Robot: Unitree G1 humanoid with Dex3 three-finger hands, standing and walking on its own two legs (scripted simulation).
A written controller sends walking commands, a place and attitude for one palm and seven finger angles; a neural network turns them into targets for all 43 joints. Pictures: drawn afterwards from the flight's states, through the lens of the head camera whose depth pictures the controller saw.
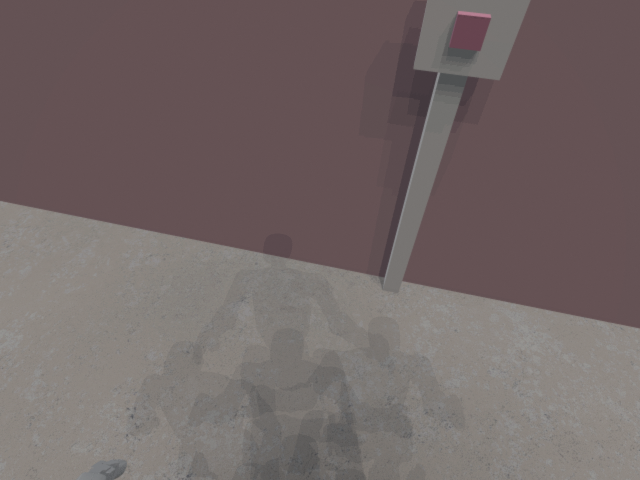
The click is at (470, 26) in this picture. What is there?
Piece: button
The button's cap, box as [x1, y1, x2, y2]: [449, 11, 490, 50]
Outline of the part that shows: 458,11 449,46 480,50 490,19 490,14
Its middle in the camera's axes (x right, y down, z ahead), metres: +0.29 -0.40 +0.75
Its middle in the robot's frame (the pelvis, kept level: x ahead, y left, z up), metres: +0.87 -0.24 +0.19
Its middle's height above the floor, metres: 0.96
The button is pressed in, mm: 0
